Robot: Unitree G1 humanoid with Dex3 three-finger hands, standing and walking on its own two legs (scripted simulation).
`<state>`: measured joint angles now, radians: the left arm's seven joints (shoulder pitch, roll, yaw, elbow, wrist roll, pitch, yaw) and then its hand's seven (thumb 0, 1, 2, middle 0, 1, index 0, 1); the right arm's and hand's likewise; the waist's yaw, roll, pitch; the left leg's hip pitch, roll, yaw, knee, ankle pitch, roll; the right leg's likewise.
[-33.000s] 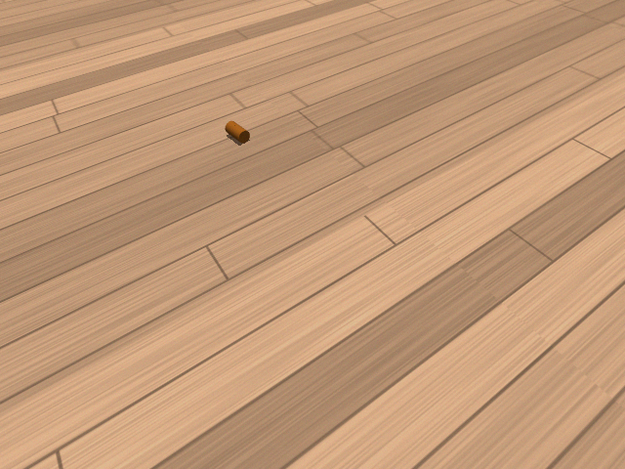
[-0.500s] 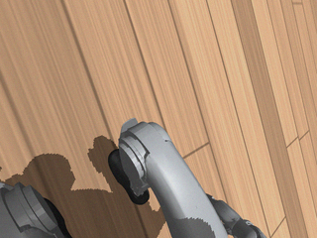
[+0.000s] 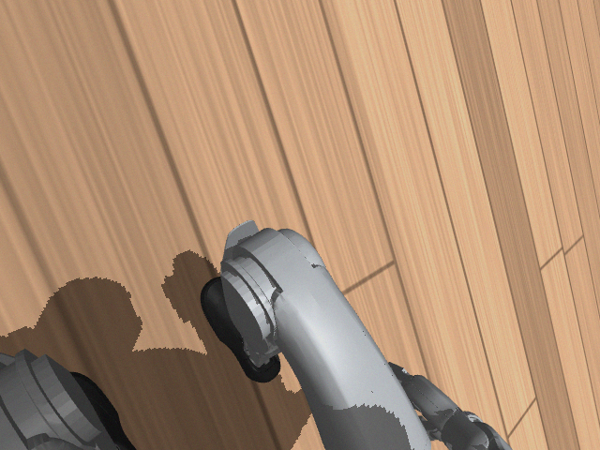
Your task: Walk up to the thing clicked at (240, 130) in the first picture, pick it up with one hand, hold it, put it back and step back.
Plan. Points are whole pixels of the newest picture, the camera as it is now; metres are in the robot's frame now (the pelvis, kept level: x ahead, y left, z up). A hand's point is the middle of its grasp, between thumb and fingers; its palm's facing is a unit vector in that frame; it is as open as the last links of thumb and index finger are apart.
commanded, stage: rest palm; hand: left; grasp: from above
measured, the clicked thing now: out of the picture +0.52 +0.35 -0.28
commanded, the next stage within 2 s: close in 0.10 s
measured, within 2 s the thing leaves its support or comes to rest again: neither
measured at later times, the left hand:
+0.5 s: hand out of the picture +0.50 +0.34 -0.25, palm faces -0.45 -0.13 -0.88, open 11.6 cm
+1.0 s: hand out of the picture +0.50 +0.34 -0.25, palm faces -0.46 -0.13 -0.88, open 10.0 cm
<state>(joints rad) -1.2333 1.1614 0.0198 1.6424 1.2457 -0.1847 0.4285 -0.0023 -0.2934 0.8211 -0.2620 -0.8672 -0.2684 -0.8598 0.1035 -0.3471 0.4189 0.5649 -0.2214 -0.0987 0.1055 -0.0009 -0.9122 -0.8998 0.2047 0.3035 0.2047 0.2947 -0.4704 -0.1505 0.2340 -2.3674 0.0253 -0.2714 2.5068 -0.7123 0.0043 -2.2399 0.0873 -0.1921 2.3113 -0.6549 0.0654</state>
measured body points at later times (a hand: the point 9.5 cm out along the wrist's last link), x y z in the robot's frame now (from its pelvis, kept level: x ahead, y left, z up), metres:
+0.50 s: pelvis +0.00 +0.00 +0.00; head +0.31 +0.14 +0.30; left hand +0.52 +0.34 -0.20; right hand +0.04 -0.24 -0.05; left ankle +0.06 +0.13 -0.28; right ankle +0.12 -0.12 -0.28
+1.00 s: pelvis +0.00 +0.00 +0.00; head +0.31 +0.13 +0.30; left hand +0.52 +0.34 -0.20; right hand +0.04 -0.25 -0.05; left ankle +0.06 +0.13 -0.28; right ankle +0.12 -0.12 -0.28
